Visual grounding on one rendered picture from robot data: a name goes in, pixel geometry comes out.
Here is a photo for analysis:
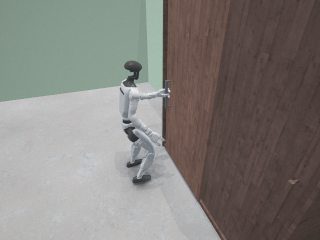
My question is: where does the right robot hand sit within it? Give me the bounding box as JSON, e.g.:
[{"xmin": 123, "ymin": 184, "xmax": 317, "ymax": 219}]
[{"xmin": 150, "ymin": 132, "xmax": 165, "ymax": 146}]

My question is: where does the robot foot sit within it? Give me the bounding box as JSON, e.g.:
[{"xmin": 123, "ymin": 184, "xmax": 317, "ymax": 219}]
[
  {"xmin": 132, "ymin": 174, "xmax": 152, "ymax": 183},
  {"xmin": 126, "ymin": 159, "xmax": 142, "ymax": 168}
]

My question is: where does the right robot upper arm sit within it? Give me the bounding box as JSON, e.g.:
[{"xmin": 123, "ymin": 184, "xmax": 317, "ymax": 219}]
[{"xmin": 128, "ymin": 88, "xmax": 140, "ymax": 122}]

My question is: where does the wardrobe door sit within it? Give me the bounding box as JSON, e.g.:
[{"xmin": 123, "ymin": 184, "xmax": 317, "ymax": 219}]
[
  {"xmin": 201, "ymin": 0, "xmax": 320, "ymax": 240},
  {"xmin": 165, "ymin": 0, "xmax": 234, "ymax": 201}
]

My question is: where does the robot right forearm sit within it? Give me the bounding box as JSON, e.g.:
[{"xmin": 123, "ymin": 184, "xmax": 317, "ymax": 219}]
[{"xmin": 131, "ymin": 115, "xmax": 153, "ymax": 137}]

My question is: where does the handle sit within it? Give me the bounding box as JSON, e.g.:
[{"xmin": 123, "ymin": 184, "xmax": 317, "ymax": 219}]
[
  {"xmin": 268, "ymin": 179, "xmax": 296, "ymax": 224},
  {"xmin": 165, "ymin": 80, "xmax": 171, "ymax": 108}
]

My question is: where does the right robot foot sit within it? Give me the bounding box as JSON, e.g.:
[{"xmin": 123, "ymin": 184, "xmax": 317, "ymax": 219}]
[{"xmin": 132, "ymin": 174, "xmax": 152, "ymax": 183}]

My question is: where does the left robot hand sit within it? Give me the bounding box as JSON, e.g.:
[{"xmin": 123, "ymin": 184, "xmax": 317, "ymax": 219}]
[{"xmin": 157, "ymin": 88, "xmax": 171, "ymax": 98}]

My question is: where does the left robot foot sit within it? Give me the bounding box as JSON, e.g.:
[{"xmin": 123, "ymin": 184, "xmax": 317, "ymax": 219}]
[{"xmin": 126, "ymin": 159, "xmax": 142, "ymax": 168}]

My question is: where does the robot left forearm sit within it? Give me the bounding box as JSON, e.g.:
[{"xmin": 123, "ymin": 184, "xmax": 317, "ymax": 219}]
[{"xmin": 140, "ymin": 92, "xmax": 158, "ymax": 100}]

